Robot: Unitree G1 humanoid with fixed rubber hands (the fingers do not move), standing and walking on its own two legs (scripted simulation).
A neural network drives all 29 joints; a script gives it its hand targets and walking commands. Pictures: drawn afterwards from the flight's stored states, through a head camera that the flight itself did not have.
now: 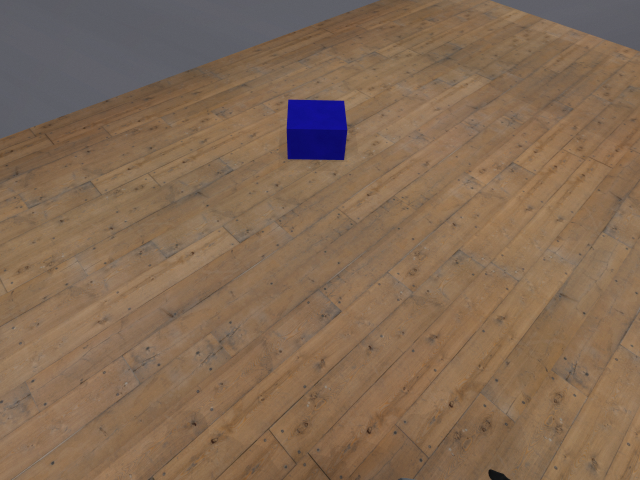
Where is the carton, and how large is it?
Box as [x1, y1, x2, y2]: [287, 100, 346, 159]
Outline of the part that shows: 288,100 288,158 343,159 346,137 346,123 343,101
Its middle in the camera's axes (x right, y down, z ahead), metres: -0.01 -0.54 +1.93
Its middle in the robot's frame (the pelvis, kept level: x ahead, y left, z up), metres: +1.71 +0.12 -0.68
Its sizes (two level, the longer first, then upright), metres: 0.282 0.248 0.178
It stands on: the floor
